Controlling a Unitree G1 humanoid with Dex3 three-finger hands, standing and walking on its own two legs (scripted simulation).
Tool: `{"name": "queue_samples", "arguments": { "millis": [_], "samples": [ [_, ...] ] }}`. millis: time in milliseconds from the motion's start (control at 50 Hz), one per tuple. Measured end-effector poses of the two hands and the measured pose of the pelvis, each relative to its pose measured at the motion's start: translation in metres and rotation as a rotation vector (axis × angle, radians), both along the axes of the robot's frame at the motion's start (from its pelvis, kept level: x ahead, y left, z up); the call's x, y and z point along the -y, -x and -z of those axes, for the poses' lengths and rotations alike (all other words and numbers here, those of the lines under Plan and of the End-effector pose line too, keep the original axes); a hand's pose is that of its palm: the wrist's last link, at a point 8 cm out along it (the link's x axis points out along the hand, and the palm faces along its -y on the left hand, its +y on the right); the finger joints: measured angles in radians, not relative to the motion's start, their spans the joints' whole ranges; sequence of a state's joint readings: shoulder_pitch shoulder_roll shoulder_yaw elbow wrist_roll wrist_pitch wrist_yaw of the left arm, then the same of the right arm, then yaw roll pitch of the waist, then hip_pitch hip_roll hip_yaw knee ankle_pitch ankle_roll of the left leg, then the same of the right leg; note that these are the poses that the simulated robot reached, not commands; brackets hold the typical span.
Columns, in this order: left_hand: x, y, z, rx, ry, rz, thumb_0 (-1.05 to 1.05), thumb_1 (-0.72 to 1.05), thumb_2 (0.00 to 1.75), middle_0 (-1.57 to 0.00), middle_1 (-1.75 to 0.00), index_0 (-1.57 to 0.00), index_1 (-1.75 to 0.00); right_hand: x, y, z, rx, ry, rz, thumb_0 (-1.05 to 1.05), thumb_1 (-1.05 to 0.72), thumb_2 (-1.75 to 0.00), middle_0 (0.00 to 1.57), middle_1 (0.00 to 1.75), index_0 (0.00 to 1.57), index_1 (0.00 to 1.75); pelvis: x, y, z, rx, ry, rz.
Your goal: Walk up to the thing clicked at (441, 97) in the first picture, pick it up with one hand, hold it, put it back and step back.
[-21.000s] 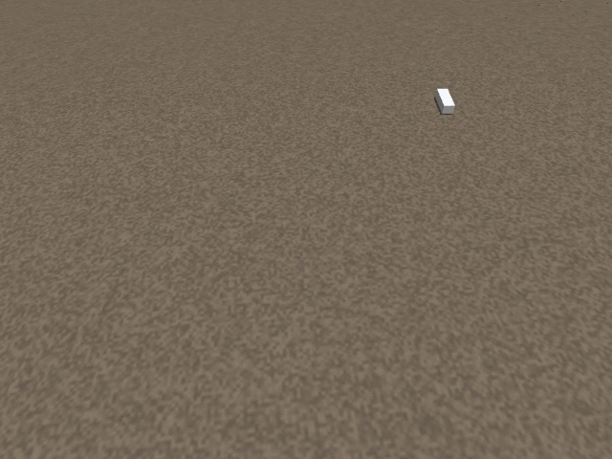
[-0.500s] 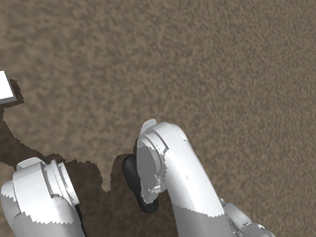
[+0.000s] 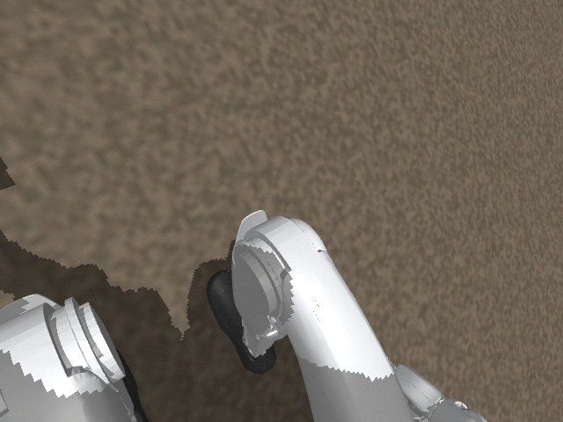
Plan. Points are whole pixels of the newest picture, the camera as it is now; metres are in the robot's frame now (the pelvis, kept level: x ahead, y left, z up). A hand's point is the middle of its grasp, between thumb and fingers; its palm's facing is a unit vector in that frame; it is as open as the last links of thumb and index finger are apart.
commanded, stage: close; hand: left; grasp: from above
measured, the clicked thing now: out of the picture +0.47 +0.33 -0.28
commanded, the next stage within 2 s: settle in 1.62 s
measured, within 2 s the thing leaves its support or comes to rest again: leaves its support in 1.98 s
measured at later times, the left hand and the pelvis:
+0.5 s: hand out of the picture +0.45 +0.32 -0.26, palm faces -0.47 -0.13 -0.87, open 11.6 cm; pelvis +0.00 +0.00 +0.00, yaw +0 degrees
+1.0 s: hand out of the picture +0.45 +0.32 -0.26, palm faces -0.46 -0.14 -0.88, open 9.7 cm; pelvis +0.00 +0.00 +0.01, yaw -1 degrees
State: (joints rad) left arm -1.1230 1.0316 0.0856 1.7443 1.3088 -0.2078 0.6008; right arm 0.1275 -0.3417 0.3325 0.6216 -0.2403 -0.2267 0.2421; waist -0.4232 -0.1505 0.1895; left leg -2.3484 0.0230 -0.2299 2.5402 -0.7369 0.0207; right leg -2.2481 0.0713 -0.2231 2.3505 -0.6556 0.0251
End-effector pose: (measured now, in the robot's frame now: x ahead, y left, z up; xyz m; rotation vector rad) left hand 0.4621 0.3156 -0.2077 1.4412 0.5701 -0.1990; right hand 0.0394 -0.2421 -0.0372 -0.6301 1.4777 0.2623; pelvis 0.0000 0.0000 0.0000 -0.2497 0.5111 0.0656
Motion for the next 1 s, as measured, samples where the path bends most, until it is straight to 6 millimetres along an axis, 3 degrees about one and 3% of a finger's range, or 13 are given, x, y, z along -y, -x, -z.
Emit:
{"name": "queue_samples", "arguments": {
  "millis": [280,540,1000],
  "samples": [
    [-0.007,0.003,-0.008,0.002,-0.002,0.015,0.0,-0.3,0.9,-0.2,-1.01,-0.22,-0.98,0.002,-0.007,0.0,0.022,0.004,-0.022,0.0,-0.9,-0.9,0.2,0.3,0.2,0.3,0.0,0.001,-0.001,0.013,0.006,0.003],
    [-0.003,0.01,-0.002,-0.003,0.013,0.05,0.0,-0.12,0.78,-0.31,-0.94,-0.35,-0.9,0.0,-0.011,-0.004,0.034,0.016,-0.051,0.0,-0.9,-0.9,0.2,0.3,0.2,0.3,0.0,0.004,-0.001,0.025,0.009,0.003],
    [-0.006,0.001,-0.003,0.006,0.001,0.001,0.0,0.1,0.56,-0.51,-0.79,-0.56,-0.74,0.001,-0.007,-0.008,0.014,0.007,-0.038,0.0,-0.9,-0.9,0.2,0.3,0.2,0.3,-0.001,0.002,-0.006,0.014,0.014,0.006]
  ]
}}
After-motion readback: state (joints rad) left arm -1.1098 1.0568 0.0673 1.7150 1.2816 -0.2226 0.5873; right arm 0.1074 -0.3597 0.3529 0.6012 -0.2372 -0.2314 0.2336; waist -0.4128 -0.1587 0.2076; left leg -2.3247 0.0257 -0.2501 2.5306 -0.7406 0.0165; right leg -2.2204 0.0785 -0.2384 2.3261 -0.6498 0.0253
